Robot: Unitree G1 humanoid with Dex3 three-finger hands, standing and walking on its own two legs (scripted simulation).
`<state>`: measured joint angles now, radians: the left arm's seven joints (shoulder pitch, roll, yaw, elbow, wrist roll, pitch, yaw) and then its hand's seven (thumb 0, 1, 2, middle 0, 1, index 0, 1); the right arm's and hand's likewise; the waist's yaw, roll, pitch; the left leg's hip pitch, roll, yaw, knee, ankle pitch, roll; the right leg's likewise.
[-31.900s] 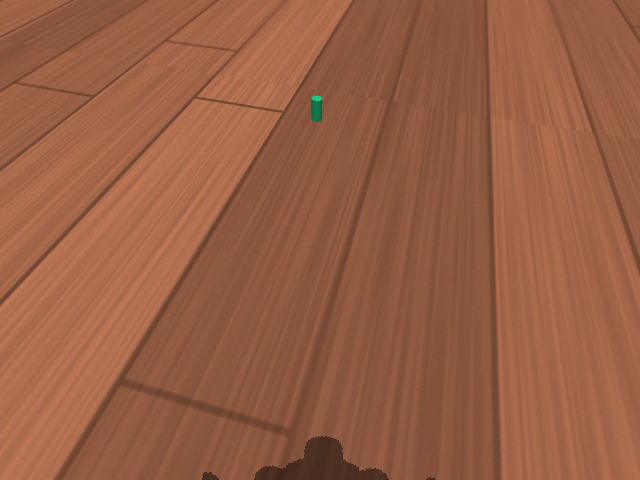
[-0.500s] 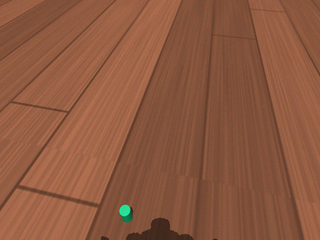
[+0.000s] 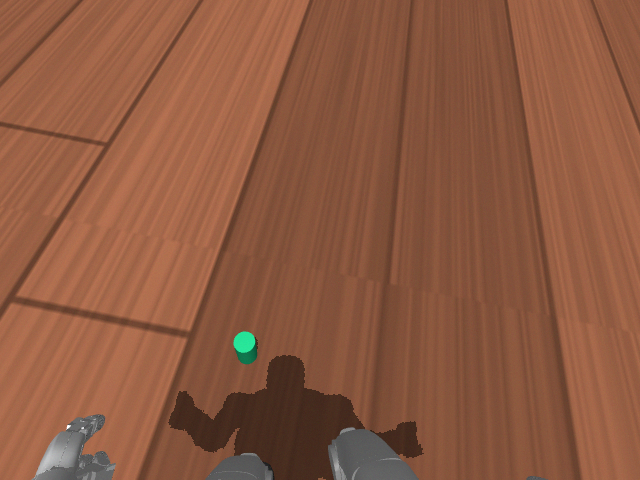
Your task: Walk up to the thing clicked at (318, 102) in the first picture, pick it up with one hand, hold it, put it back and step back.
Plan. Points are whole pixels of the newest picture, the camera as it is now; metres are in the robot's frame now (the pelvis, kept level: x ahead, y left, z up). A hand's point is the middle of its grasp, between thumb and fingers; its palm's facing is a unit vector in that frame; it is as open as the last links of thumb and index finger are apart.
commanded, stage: step back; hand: left
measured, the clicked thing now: (246, 348) +0.45 +0.15 -0.70
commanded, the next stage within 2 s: none
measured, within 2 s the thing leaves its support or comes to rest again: neither
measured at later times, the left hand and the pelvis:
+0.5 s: hand out of the picture +0.00 +0.24 -0.13, palm faces -0.04 -0.91 -0.42, open 7.4 cm; pelvis -0.11 -0.02 +0.00, yaw -2 degrees
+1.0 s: hand out of the picture -0.17 +0.22 -0.16, palm faces -0.07 -0.91 -0.41, open 7.4 cm; pelvis -0.27 -0.05 -0.02, yaw -3 degrees
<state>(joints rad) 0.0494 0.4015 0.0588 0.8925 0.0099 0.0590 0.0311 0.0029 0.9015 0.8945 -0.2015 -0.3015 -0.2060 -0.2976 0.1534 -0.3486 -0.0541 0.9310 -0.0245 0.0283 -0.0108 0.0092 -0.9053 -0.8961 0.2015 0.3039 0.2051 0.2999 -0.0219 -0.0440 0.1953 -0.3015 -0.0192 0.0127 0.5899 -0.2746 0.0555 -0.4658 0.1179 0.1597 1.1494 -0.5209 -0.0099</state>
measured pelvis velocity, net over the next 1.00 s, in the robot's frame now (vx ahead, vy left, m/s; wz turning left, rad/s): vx -0.27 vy -0.05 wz -0.06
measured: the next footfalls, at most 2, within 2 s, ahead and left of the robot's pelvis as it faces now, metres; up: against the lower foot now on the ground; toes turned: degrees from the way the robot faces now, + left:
right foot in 0.26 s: -0.05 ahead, -0.14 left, +0.00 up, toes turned +0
left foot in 0.58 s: -0.11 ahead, +0.10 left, +0.00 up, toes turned -3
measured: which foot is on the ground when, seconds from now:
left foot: down 0.00-0.28, up 0.30-0.56, down 0.58-0.96, up 0.98-1.00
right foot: up 0.00-0.24, down 0.26-0.60, up 0.62-0.92, down 0.94-1.00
